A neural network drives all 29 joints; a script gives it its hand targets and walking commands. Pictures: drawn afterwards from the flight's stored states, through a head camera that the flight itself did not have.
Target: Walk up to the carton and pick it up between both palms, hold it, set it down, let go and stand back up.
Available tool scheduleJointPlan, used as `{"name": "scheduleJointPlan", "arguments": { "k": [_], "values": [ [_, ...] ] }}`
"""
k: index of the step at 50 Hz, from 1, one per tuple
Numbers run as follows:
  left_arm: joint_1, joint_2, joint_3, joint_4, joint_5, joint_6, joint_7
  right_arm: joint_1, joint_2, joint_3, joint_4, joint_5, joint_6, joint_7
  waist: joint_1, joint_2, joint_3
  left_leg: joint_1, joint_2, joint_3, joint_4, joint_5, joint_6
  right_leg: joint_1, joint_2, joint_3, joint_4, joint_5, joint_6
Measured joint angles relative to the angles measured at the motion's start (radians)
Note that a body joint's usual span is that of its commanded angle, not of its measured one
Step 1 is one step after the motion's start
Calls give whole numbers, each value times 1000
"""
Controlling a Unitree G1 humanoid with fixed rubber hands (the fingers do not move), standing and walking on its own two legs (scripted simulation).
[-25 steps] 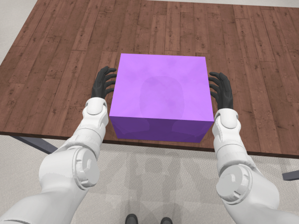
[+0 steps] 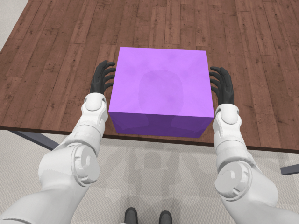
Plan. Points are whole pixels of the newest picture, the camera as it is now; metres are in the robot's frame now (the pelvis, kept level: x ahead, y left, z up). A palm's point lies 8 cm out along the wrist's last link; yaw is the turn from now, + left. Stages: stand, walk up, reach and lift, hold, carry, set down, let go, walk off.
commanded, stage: set down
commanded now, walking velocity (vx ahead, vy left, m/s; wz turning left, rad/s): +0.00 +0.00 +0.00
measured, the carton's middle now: (160, 93) +0.47 -0.02 -0.03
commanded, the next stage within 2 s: none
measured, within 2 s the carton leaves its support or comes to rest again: neither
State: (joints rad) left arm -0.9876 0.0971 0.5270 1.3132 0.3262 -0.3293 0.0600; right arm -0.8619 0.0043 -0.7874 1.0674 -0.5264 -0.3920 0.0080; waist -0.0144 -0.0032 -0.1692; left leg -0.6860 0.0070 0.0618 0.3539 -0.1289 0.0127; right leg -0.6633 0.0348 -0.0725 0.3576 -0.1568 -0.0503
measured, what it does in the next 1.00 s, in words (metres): stands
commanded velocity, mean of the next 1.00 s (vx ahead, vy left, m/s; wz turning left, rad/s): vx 0.00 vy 0.00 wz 0.00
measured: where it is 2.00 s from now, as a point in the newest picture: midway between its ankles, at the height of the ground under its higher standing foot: outside the picture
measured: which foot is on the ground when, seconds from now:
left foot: down 0.00-1.00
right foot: down 0.00-1.00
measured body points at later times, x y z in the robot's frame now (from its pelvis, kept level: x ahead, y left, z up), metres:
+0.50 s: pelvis +0.00 +0.00 +0.00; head +0.15 +0.00 +0.43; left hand +0.47 +0.16 +0.01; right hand +0.45 -0.19 +0.01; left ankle -0.01 +0.11 -0.73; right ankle -0.02 -0.08 -0.73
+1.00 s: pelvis +0.00 +0.00 +0.00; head +0.15 +0.01 +0.42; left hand +0.47 +0.16 +0.00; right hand +0.44 -0.19 +0.01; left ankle -0.01 +0.11 -0.73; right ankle -0.02 -0.08 -0.73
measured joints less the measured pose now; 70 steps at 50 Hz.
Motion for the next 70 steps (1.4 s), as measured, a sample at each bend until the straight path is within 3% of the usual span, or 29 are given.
{"name": "scheduleJointPlan", "arguments": {
  "k": [41,60,65,70],
  "values": [
    [27,-39,82,-116,92,24,-29,4,35,-44,-74,-39,28,30,-10,-12,34,10,-5,-2,6,-1,3,5,-6,-5,20,-10,0],
    [19,-25,83,-95,96,11,-20,-10,25,-31,-42,-23,39,25,-16,-22,19,-23,-2,2,34,-9,2,-29,-6,-2,49,-18,-2],
    [6,12,11,-22,38,13,13,-25,-18,52,50,58,55,-1,-18,-28,-14,-54,6,11,59,-19,2,-59,0,6,63,-19,-2],
    [-57,70,-189,144,-182,4,59,-68,-105,273,200,278,98,-35,-18,-22,-91,-155,22,17,146,-56,3,-149,12,11,116,-33,-4]
  ]
}}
